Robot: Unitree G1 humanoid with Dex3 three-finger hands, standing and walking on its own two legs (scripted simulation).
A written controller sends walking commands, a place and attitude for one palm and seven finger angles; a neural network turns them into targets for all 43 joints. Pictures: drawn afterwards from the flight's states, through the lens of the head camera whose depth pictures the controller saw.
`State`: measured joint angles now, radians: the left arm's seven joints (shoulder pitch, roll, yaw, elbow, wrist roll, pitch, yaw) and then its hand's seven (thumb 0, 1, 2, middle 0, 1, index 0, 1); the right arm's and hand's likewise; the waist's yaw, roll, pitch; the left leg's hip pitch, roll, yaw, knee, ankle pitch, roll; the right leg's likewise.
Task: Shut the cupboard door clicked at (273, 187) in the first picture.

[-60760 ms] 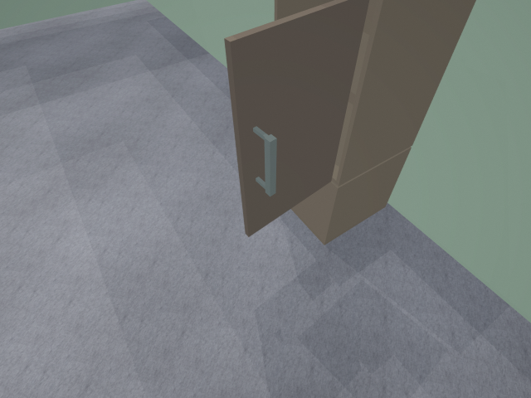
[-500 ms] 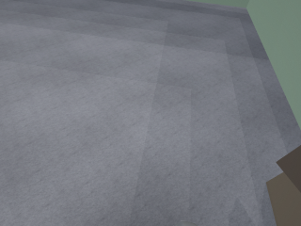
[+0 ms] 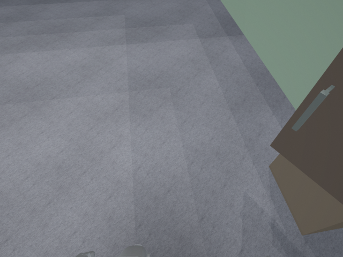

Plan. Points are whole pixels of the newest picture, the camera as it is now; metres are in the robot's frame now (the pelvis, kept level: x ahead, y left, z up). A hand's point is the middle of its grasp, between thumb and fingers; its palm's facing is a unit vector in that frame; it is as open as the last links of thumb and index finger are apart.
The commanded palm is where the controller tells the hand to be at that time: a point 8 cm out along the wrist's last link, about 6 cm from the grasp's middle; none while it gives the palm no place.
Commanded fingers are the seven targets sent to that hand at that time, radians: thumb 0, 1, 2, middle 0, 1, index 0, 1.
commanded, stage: turn to face it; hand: left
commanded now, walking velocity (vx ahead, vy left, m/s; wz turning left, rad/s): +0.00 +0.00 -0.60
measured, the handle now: (312, 109) +0.57 -0.42 -0.04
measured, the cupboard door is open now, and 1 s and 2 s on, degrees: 29 29 29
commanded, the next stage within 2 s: take the last steps up to it in 1.30 s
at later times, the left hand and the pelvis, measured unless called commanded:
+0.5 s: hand (112, 239) +0.18 +0.17 -0.16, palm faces -0.30 -0.91 -0.28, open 7.4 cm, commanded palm none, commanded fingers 0.00 0.90 0.90 -0.20 -0.30 -0.20 -0.30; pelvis +0.01 +0.00 -0.02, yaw -19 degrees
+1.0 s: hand (123, 231) +0.20 +0.15 -0.18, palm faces -0.49 -0.85 -0.21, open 7.4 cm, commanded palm none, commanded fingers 0.00 0.90 0.90 -0.20 -0.30 -0.20 -0.30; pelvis +0.04 +0.01 -0.01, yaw -34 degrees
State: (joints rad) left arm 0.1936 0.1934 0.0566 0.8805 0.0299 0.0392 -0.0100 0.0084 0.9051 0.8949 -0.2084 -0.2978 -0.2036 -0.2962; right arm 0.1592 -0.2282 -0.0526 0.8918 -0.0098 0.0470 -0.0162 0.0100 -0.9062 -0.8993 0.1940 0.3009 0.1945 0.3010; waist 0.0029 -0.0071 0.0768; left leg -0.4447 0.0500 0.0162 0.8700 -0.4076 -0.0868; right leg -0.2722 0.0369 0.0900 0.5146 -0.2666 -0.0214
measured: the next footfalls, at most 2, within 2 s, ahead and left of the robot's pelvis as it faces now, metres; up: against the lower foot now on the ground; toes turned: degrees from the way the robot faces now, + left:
left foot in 0.08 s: +0.06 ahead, +0.14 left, +0.00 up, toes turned -1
right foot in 0.48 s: +0.01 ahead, -0.12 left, +0.00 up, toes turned -23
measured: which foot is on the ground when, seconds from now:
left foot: up 0.00-0.06, down 0.08-0.48, up 0.50-0.94, down 0.96-1.00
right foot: down 0.00-0.08, up 0.10-0.46, down 0.48-0.96, up 0.98-1.00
